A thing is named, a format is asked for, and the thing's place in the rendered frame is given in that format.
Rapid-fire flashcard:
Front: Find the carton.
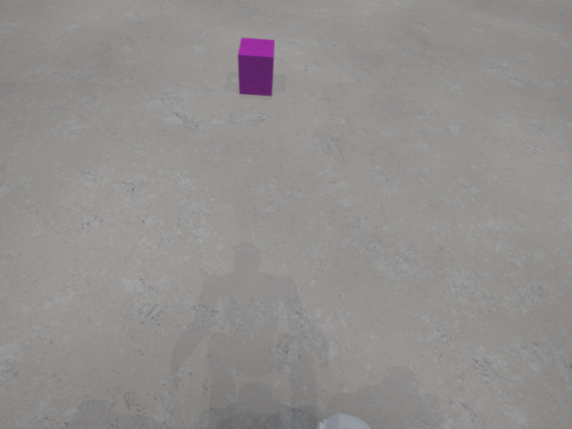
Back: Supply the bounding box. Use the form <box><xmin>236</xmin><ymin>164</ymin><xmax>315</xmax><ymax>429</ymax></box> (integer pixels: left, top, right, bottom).
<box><xmin>238</xmin><ymin>38</ymin><xmax>274</xmax><ymax>96</ymax></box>

